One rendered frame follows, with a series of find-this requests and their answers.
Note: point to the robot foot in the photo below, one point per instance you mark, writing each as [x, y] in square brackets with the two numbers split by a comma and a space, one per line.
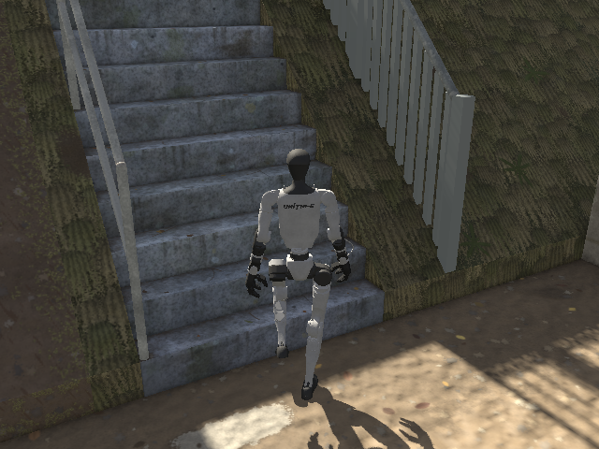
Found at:
[306, 391]
[282, 351]

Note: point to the left robot forearm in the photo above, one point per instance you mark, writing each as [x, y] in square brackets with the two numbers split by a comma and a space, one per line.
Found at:
[257, 254]

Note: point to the right robot hand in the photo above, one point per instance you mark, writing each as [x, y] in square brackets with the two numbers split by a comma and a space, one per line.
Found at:
[341, 268]

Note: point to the robot right foot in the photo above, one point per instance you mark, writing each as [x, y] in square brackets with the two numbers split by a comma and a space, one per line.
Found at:
[306, 391]

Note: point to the left robot hand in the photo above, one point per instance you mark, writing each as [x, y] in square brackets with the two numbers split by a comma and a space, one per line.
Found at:
[251, 283]

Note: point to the robot left upper arm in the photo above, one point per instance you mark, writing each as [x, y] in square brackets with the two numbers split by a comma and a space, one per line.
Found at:
[265, 214]

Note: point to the robot left foot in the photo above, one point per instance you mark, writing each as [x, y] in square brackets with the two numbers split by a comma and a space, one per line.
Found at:
[282, 351]

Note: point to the robot right upper arm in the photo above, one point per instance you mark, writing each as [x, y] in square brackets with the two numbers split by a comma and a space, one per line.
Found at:
[328, 198]

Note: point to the right robot forearm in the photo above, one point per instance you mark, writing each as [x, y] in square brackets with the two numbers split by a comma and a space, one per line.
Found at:
[340, 249]

